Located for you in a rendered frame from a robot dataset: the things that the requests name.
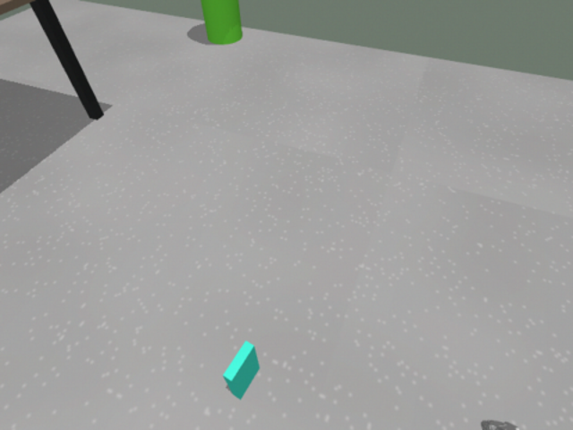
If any carton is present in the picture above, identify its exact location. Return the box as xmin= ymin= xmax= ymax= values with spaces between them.
xmin=223 ymin=341 xmax=260 ymax=399

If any table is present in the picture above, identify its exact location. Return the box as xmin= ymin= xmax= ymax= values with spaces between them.
xmin=0 ymin=0 xmax=104 ymax=120

